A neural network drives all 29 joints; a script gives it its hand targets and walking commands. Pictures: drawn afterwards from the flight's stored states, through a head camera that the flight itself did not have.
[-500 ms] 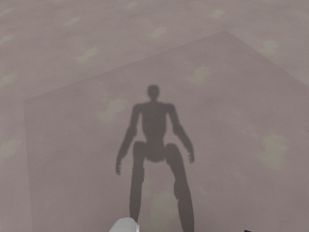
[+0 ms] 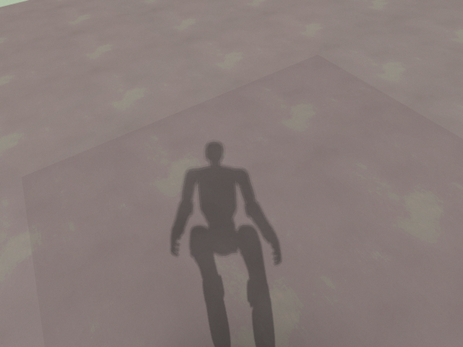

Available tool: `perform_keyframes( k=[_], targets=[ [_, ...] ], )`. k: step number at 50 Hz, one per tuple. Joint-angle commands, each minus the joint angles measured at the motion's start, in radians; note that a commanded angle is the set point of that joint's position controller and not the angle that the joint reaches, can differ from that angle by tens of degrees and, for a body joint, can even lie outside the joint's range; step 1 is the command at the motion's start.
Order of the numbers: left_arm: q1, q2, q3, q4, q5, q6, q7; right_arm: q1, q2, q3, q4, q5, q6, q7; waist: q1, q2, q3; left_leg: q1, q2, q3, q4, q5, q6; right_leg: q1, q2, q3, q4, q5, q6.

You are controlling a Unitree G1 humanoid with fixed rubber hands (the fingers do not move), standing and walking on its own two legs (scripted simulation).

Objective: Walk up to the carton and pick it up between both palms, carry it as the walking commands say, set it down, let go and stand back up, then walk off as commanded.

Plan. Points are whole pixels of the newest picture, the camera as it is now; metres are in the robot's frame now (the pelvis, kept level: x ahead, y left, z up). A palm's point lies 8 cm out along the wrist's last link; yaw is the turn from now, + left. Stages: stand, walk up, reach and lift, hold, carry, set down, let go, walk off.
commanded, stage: walk off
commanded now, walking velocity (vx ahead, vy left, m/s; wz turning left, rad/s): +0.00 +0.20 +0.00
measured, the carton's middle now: out of the picture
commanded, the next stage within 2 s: none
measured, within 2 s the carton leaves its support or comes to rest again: neither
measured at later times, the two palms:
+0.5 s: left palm out of the picture -0.02 +0.43 -0.13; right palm out of the picture +0.07 -0.10 -0.10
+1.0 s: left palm out of the picture -0.04 +0.52 -0.09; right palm out of the picture +0.01 +0.00 -0.13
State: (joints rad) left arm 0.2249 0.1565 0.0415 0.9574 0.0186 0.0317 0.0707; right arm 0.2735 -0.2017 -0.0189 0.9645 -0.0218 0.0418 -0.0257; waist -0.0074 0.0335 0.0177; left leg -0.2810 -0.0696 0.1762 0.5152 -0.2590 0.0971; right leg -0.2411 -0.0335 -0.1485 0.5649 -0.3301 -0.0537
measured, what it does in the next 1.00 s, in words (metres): steps to the left: left foot, then right foot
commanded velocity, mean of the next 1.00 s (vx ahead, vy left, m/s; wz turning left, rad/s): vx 0.00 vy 0.20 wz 0.00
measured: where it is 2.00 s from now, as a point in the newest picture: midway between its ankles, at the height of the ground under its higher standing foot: outside the picture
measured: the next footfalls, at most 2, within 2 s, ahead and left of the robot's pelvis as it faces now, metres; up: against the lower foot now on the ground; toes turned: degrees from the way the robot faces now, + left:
left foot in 0.40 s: +0.03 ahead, +0.27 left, +0.00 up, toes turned +7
right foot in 0.78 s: +0.00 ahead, +0.13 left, +0.00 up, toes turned -8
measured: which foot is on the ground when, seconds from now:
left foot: up 0.00-0.38, down 0.40-0.78, up 0.80-1.00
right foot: down 0.00-0.38, up 0.40-0.76, down 0.78-1.00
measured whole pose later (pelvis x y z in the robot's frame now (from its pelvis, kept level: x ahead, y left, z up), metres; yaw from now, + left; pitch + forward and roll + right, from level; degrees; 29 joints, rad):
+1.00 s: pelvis -0.03 +0.25 +0.02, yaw +1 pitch +0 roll +3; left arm 0.30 0.21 0.06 0.99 0.03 0.00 0.06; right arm 0.24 -0.25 -0.07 0.95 -0.03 0.07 0.03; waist 0.02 0.02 0.05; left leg -0.48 0.00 -0.05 1.01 -0.29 -0.09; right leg -0.19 -0.13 -0.13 0.43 -0.24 0.02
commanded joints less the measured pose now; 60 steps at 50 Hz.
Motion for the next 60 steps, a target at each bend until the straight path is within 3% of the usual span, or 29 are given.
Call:
perform_keyframes(
  k=[1,2,4,8,11,15,18,19,20,21,22,24,26,33,37,38,39,40,41,42,44,47,50,54,56,57,58,59,60],
  targets=[
    [0.216,0.285,0.06,0.01,0.02,-0.001,0.012,-0.032,-0.116,-0.035,-0.079,-0.003,0.001,0.005,0.105,-0.402,0.099,-0.368,0.062,-0.095,0.328,-0.309,-0.097,0.122,-0.586,0.584,-0.372,0.309,-0.225],
    [0.21,0.213,0.05,0.018,0.02,-0.007,0.012,-0.067,-0.139,-0.046,-0.078,-0.028,0.007,0.02,0.09,-0.184,0.081,-0.315,0.077,-0.233,0.522,-0.238,-0.104,0.078,-0.519,0.478,-0.348,0.389,-0.224],
    [0.069,0.186,0.045,-0.017,0.011,-0.02,0.002,0.011,-0.109,-0.053,-0.044,-0.017,0.009,0.042,-0.001,-0.108,0.067,-0.285,0.074,-0.283,0.602,-0.1,-0.131,0.038,-0.378,0.285,-0.334,0.323,-0.123],
    [0.086,0.176,0.045,-0.007,0.007,-0.044,-0.004,0.011,-0.076,-0.058,-0.041,-0.016,0.019,0.058,0.013,-0.161,0.015,-0.279,0.059,-0.232,0.601,-0.029,-0.197,0.104,-0.3,0.139,-0.253,0.547,-0.08],
    [0.133,0.211,0.06,0.014,0.018,-0.044,-0.008,-0.046,-0.045,-0.045,-0.071,-0.006,0.029,0.064,0.045,-0.247,0.019,-0.24,0.095,-0.159,0.41,-0.038,-0.22,0.116,-0.282,0.108,-0.237,0.53,-0.064],
    [0.138,0.282,0.093,0.022,0.024,-0.025,-0.016,-0.094,-0.06,-0.038,-0.112,-0.002,0.029,0.072,0.072,-0.314,0.031,-0.094,0.11,-0.087,0.166,-0.097,-0.199,0.045,-0.297,0.124,-0.246,0.423,-0.054],
    [0.087,0.3,0.1,0.006,0.015,-0.014,-0.017,0.022,-0.087,-0.052,-0.072,-0.009,0.019,0.063,0.014,-0.265,-0.005,0.098,0.097,-0.056,-0.111,0.04,-0.148,-0.006,-0.302,0.126,-0.155,0.408,-0.008],
    [0.118,0.267,0.093,0.007,0.017,-0.015,-0.023,0.098,-0.127,-0.066,-0.043,-0.023,0.007,0.059,-0.007,-0.149,-0.058,0.268,0.109,-0.075,-0.173,0.073,-0.138,-0.085,-0.249,0.085,-0.033,0.305,0.026],
    [0.152,0.179,0.073,-0.008,0.033,-0.008,-0.031,0.153,-0.205,-0.078,-0.041,-0.025,-0.011,0.06,-0.023,0.142,-0.093,0.352,0.328,-0.287,-0.251,0.192,-0.114,-0.224,-0.14,0.006,0.223,-0.165,0.063],
    [0.1,0.086,0.048,-0.051,0.012,0.014,-0.016,0.093,-0.315,-0.091,-0.063,-0.02,-0.015,0.053,-0.052,0.396,-0.073,0.203,0.438,-0.387,-0.253,0.281,0.042,-0.339,-0.012,0.042,0.418,-0.375,0.059],
    [0.038,0.136,0.048,-0.055,0.003,0.026,-0.007,0.078,-0.247,-0.077,-0.065,-0.019,-0.017,0.046,-0.071,0.305,-0.048,0.107,0.41,-0.356,-0.273,0.209,0.075,-0.319,-0.022,0.146,0.557,-0.353,0.036],
    [0.059,0.177,0.064,-0.037,-0.007,0.021,-0.016,-0.042,-0.173,-0.044,-0.089,-0.022,-0.009,0.03,0.006,0.167,-0.005,0.06,0.317,-0.251,-0.25,0.185,0.028,-0.312,-0.021,0.171,0.608,-0.205,0.016],
    [0.133,0.185,0.072,0.0,0.015,0.017,-0.021,-0.09,-0.141,-0.034,-0.11,-0.011,-0.014,0.017,0.039,0.138,-0.038,0.081,0.285,-0.214,-0.222,0.294,0.047,-0.286,-0.034,0.099,0.64,-0.119,0.033],
    [0.044,0.113,0.029,-0.033,-0.002,0.017,-0.007,0.006,-0.122,-0.021,-0.064,-0.018,-0.013,-0.002,-0.008,0.111,-0.011,0.101,0.313,-0.303,-0.223,0.252,0.127,-0.174,-0.02,0.043,0.288,-0.18,0.021],
    [0.107,0.097,0.017,-0.006,-0.013,0.006,0.003,-0.001,-0.136,-0.022,-0.043,-0.008,-0.001,0.003,0.03,0.046,-0.029,0.071,0.293,-0.311,-0.2,0.284,0.106,-0.005,-0.011,0.024,0.004,-0.05,-0.004],
    [0.153,0.103,0.017,0.006,-0.009,-0.002,0.004,0.003,-0.142,-0.024,-0.036,0.002,0.001,0.002,0.061,0.019,-0.028,-0.008,0.267,-0.288,-0.18,0.215,0.06,0.116,-0.042,0.046,-0.16,0.1,-0.007],
    [0.204,0.167,0.028,0.008,0.009,-0.012,0.007,0.022,-0.124,-0.023,-0.036,0.015,-0.002,0.002,0.081,-0.096,-0.033,-0.165,0.205,-0.241,-0.074,0.068,-0.015,0.275,-0.194,0.222,-0.28,0.086,-0.018],
    [0.205,0.302,0.061,-0.004,0.015,-0.007,0.006,0.011,-0.09,-0.023,-0.076,0.014,-0.007,0.01,0.082,-0.377,0.022,-0.363,0.061,-0.075,0.177,-0.229,-0.092,0.27,-0.527,0.549,-0.366,0.215,-0.159],
    [0.225,0.27,0.062,0.018,0.017,-0.002,0.009,-0.082,-0.15,-0.04,-0.088,-0.023,0.004,0.019,0.117,-0.259,0.068,-0.332,0.079,-0.179,0.441,-0.269,-0.107,0.109,-0.561,0.542,-0.368,0.32,-0.244],
    [0.167,0.215,0.049,0.009,0.016,-0.009,0.009,-0.069,-0.138,-0.049,-0.084,-0.024,0.009,0.033,0.066,-0.155,0.062,-0.288,0.068,-0.254,0.554,-0.188,-0.111,0.055,-0.482,0.435,-0.351,0.311,-0.209],
    [0.041,0.197,0.045,-0.019,0.006,-0.025,0.002,-0.004,-0.122,-0.058,-0.054,-0.022,0.01,0.051,-0.006,-0.134,0.066,-0.285,0.067,-0.281,0.603,-0.058,-0.136,0.04,-0.35,0.26,-0.336,0.288,-0.105],
    [0.06,0.183,0.044,-0.013,0.005,-0.042,-0.004,0.011,-0.089,-0.059,-0.042,-0.018,0.017,0.061,0.009,-0.16,0.014,-0.268,0.054,-0.237,0.595,-0.027,-0.19,0.094,-0.296,0.153,-0.268,0.486,-0.08],
    [0.114,0.219,0.059,0.01,0.017,-0.044,-0.008,-0.047,-0.055,-0.045,-0.071,-0.006,0.029,0.066,0.043,-0.241,0.016,-0.24,0.088,-0.171,0.412,-0.039,-0.219,0.117,-0.281,0.12,-0.243,0.515,-0.065],
    [0.125,0.286,0.091,0.02,0.023,-0.026,-0.017,-0.101,-0.067,-0.037,-0.112,-0.002,0.03,0.073,0.074,-0.311,0.028,-0.097,0.107,-0.091,0.172,-0.094,-0.203,0.049,-0.29,0.128,-0.249,0.417,-0.055],
    [0.101,0.313,0.101,0.012,0.022,-0.018,-0.019,-0.055,-0.088,-0.046,-0.101,-0.002,0.027,0.068,0.054,-0.308,0.014,-0.013,0.11,-0.077,0.035,-0.058,-0.176,0.032,-0.312,0.152,-0.222,0.429,-0.035],
    [0.077,0.313,0.101,0.005,0.016,-0.015,-0.018,0.003,-0.091,-0.051,-0.078,-0.006,0.022,0.064,0.022,-0.278,-0.002,0.08,0.1,-0.062,-0.097,0.033,-0.155,0.002,-0.303,0.138,-0.171,0.417,-0.012],
    [0.093,0.284,0.094,0.003,0.016,-0.016,-0.023,0.073,-0.125,-0.062,-0.048,-0.02,0.012,0.059,-0.001,-0.188,-0.044,0.23,0.091,-0.059,-0.165,0.063,-0.14,-0.064,-0.261,0.107,-0.078,0.351,0.019],
    [0.135,0.217,0.078,-0.001,0.027,-0.013,-0.03,0.143,-0.189,-0.077,-0.036,-0.027,-0.006,0.06,-0.023,0.037,-0.091,0.338,0.251,-0.216,-0.247,0.139,-0.125,-0.165,-0.169,0.029,0.139,0.057,0.056],
    [0.11,0.096,0.051,-0.049,0.015,0.004,-0.024,0.079,-0.318,-0.09,-0.065,-0.021,-0.012,0.057,-0.028,0.36,-0.072,0.269,0.434,-0.396,-0.247,0.308,0.018,-0.358,-0.005,-0.009,0.352,-0.355,0.073]
  ],
)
